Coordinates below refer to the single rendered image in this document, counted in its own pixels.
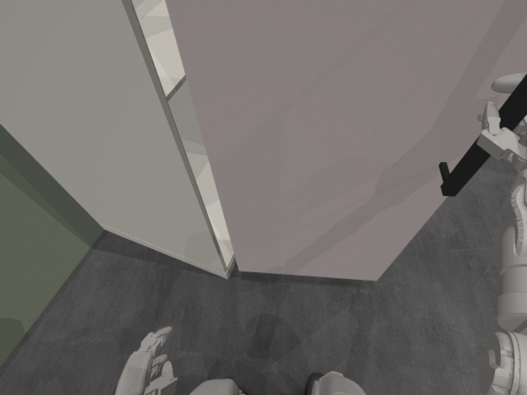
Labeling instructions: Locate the robot right foot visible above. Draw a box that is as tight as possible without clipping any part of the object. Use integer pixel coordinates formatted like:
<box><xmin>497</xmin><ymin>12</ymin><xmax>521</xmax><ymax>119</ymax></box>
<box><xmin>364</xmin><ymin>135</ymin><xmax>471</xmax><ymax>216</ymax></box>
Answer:
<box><xmin>305</xmin><ymin>373</ymin><xmax>324</xmax><ymax>395</ymax></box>

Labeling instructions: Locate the robot right thigh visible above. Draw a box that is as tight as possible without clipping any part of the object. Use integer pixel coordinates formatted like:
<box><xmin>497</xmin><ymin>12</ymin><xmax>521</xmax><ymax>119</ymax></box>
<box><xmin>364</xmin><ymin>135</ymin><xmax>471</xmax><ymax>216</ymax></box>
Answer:
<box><xmin>311</xmin><ymin>374</ymin><xmax>366</xmax><ymax>395</ymax></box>

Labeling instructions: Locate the robot right upper arm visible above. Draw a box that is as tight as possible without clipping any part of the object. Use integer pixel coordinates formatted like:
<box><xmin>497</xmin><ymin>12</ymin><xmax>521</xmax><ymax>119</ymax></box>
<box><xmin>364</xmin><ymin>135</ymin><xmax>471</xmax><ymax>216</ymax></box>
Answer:
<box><xmin>478</xmin><ymin>331</ymin><xmax>527</xmax><ymax>395</ymax></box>

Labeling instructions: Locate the right robot forearm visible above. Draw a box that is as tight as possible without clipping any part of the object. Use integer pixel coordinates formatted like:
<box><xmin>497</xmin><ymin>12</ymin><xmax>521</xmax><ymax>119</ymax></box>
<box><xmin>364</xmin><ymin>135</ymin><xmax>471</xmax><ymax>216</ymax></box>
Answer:
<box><xmin>496</xmin><ymin>169</ymin><xmax>527</xmax><ymax>336</ymax></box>

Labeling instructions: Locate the robot left hand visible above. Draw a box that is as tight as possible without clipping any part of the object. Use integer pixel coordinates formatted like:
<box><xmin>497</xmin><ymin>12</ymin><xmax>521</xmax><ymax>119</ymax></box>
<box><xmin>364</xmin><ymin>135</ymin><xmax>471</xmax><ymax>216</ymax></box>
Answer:
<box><xmin>115</xmin><ymin>327</ymin><xmax>177</xmax><ymax>395</ymax></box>

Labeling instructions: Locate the fridge door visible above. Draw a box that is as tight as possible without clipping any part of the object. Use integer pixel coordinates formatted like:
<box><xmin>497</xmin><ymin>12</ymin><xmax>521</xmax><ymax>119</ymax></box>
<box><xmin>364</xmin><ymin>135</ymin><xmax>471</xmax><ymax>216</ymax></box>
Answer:
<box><xmin>165</xmin><ymin>0</ymin><xmax>527</xmax><ymax>281</ymax></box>

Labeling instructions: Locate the robot right hand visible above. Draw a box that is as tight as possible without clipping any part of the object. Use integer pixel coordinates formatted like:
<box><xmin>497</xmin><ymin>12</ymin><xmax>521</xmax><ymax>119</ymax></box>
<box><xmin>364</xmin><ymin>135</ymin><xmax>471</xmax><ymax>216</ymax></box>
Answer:
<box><xmin>477</xmin><ymin>72</ymin><xmax>527</xmax><ymax>174</ymax></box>

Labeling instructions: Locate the handle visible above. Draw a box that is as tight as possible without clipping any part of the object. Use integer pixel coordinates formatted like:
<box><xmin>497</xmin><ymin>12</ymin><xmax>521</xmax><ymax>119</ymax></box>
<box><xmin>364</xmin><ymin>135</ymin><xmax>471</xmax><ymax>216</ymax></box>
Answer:
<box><xmin>439</xmin><ymin>74</ymin><xmax>527</xmax><ymax>197</ymax></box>

